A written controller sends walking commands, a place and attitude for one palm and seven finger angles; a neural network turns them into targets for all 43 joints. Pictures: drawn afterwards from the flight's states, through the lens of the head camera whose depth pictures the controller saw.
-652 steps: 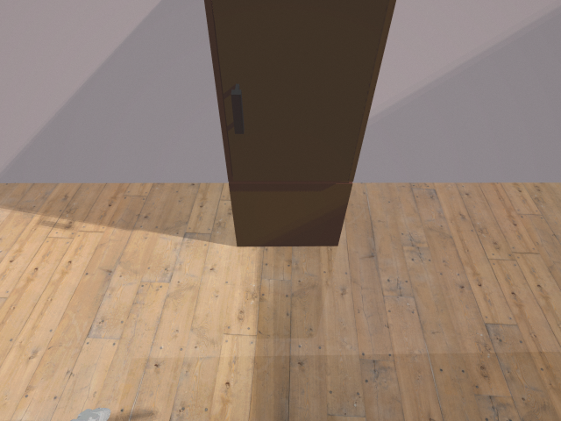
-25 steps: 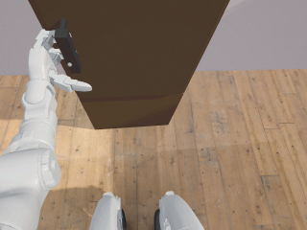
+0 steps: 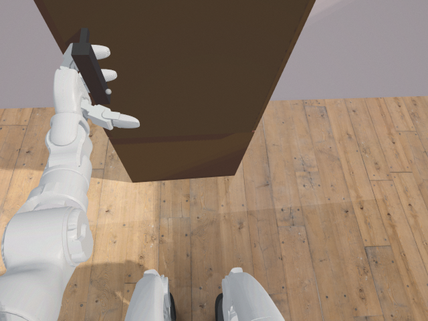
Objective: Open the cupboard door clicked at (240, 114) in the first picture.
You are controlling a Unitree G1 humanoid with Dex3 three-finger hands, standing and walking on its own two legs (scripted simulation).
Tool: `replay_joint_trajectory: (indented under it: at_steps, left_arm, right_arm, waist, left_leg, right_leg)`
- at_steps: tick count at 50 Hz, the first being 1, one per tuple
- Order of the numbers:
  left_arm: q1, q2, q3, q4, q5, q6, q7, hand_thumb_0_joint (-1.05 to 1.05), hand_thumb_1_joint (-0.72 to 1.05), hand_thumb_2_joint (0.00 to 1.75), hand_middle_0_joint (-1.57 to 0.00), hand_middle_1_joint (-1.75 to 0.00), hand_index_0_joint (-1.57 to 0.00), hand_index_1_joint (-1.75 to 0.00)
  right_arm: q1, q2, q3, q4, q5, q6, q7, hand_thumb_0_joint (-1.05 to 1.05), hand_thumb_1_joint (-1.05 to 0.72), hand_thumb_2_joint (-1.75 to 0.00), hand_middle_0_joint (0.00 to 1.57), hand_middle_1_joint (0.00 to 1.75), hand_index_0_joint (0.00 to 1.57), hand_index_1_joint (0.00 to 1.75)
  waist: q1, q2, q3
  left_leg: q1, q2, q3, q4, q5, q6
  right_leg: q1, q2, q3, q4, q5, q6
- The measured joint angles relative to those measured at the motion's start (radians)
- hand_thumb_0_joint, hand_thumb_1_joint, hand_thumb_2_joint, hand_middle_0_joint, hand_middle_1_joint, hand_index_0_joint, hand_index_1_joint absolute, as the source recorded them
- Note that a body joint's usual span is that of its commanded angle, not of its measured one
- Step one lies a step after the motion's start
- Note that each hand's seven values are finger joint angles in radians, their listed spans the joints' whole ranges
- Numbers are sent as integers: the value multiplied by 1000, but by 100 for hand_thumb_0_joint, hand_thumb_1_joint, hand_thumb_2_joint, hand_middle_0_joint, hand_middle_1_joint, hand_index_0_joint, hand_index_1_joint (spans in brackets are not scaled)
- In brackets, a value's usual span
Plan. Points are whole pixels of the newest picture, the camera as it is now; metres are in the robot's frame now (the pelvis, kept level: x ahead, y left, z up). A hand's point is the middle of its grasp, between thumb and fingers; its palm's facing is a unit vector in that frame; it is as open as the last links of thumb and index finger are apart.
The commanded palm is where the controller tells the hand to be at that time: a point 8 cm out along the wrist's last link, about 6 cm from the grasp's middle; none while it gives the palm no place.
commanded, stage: slide the fingers in behind the handle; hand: left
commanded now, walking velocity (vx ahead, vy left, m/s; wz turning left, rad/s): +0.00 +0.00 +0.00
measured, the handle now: (94, 67) +0.57 +0.17 +0.06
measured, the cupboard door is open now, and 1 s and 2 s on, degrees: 0 0 34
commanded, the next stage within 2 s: close the thumb around the handle in 0.20 s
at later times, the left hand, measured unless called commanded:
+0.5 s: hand (108, 92) +0.52 +0.15 +0.06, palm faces +0.02 -1.00 -0.01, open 13.0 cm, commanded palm +0.49 +0.19 +0.06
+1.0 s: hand (106, 92) +0.52 +0.15 +0.06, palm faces +0.01 -1.00 +0.00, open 6.0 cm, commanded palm +0.49 +0.19 +0.06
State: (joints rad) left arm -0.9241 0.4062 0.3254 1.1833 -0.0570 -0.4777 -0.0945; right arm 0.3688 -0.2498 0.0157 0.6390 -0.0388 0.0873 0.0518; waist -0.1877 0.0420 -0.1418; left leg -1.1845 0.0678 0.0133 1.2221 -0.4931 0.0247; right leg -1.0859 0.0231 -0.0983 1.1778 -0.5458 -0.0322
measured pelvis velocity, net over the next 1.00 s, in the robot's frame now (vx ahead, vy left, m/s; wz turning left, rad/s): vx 0.00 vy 0.00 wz -0.01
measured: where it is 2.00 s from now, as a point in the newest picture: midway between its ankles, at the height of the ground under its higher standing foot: outside the picture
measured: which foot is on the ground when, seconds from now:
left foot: down 0.00-1.00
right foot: down 0.00-1.00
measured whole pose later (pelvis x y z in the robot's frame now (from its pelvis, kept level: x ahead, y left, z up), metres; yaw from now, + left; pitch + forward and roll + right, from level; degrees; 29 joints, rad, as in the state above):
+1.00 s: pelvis +0.00 +0.00 +0.00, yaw -1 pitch +26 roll -4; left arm -0.89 0.40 0.34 1.16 -0.07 -0.48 -0.12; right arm 0.37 -0.25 0.01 0.63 -0.03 0.09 0.04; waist -0.19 0.04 -0.15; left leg -1.17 0.07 0.02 1.22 -0.50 0.03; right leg -1.08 0.03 -0.08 1.17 -0.54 -0.02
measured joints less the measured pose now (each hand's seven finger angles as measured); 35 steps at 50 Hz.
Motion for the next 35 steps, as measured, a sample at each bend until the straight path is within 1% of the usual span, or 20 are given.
replay_joint_trajectory:
  at_steps: [8, 16, 20, 23, 26, 35]
  left_arm:
    - [11, 1, 4, -10, -6, 2, -14, -1, -50, 31, -30, -120, -29, -121]
    - [20, -6, 6, -15, -7, -1, -12, -1, -50, 31, -30, -120, -29, -121]
    - [25, -9, 8, -19, -8, -4, -13, -1, -47, 32, -30, -120, -29, -121]
    - [28, -9, 8, -19, -7, -6, -16, -1, -40, 35, -30, -121, -29, -122]
    - [27, -9, 7, -19, -6, -7, -17, -1, -29, 40, -31, -122, -30, -123]
    - [17, -4, 13, -7, -5, -7, -22, -1, 15, 58, -34, -127, -33, -127]
  right_arm:
    - [2, 2, 0, 1, 3, 2, -3, 0, -91, -89, 20, 30, 21, 29]
    - [2, 0, -4, 2, 3, 3, -3, 0, -91, -89, 20, 30, 21, 29]
    - [0, -1, -4, 2, 3, 4, -3, 0, -91, -89, 20, 30, 21, 29]
    - [-1, 0, -4, 1, 5, 5, -4, 0, -91, -89, 20, 30, 21, 29]
    - [-2, 0, -4, -1, 4, 4, -4, 0, -91, -89, 20, 30, 21, 29]
    - [-7, -1, -1, -2, 5, 4, -6, 0, -91, -89, 20, 30, 21, 29]
  waist:
    - [2, 1, -1]
    - [4, 1, -3]
    - [5, 0, -2]
    - [5, -1, -2]
    - [5, -1, -3]
    - [3, -1, -2]
  left_leg:
    - [4, 1, 2, -2, -2, -1]
    - [11, 0, 4, -6, -4, -1]
    - [16, 1, 6, -8, -5, 0]
    - [18, 1, 6, -9, -5, 0]
    - [17, 0, 6, -8, -5, 1]
    - [11, 0, 6, -3, -6, 3]
  right_leg:
    - [3, 2, 2, -2, -1, -1]
    - [8, 2, 6, -5, -2, 1]
    - [12, 2, 8, -7, -2, 2]
    - [14, 2, 9, -8, -2, 2]
    - [14, 2, 8, -8, -3, 2]
    - [9, 2, 9, -4, -3, 4]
